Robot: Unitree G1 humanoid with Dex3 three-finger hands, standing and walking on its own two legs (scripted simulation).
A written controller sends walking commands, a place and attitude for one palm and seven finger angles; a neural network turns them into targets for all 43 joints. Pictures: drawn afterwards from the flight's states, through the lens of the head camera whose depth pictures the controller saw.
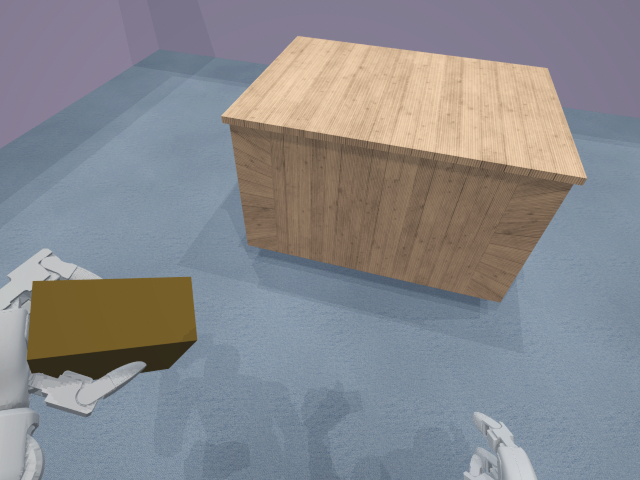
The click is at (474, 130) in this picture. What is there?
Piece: table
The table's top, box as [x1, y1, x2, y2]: [221, 36, 586, 185]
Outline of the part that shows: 221,116 222,122 570,183 582,185 586,179 585,173 547,68 297,36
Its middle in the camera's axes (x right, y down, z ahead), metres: +0.29 -0.51 +1.34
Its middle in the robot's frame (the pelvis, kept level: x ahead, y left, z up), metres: +1.35 -0.22 -0.11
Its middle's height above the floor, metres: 0.66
